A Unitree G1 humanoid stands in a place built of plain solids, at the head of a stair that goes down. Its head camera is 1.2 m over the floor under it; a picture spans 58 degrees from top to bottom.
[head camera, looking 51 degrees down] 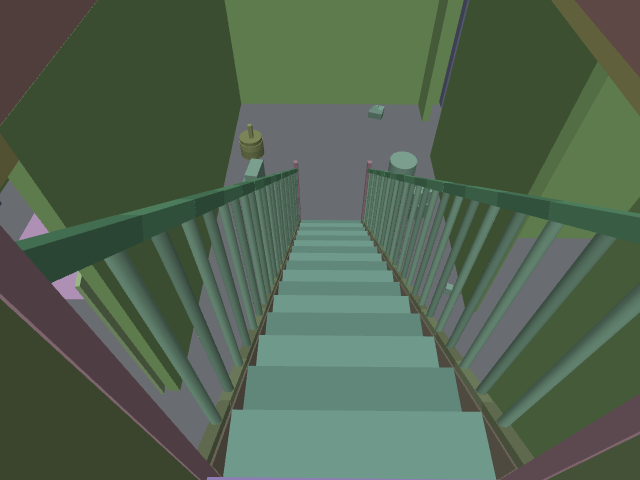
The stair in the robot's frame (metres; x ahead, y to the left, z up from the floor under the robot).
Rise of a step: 0.19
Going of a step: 0.22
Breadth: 0.79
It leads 1 degrees to the right of straight ahead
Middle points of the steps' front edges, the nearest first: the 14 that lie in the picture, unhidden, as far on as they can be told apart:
0.44 -0.11 -0.19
0.66 -0.12 -0.38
0.89 -0.12 -0.58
1.11 -0.12 -0.77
1.33 -0.12 -0.96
1.56 -0.12 -1.15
1.78 -0.13 -1.35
2.01 -0.13 -1.54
2.23 -0.13 -1.73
2.46 -0.13 -1.92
2.68 -0.13 -2.12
2.90 -0.14 -2.31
3.13 -0.14 -2.50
3.35 -0.14 -2.69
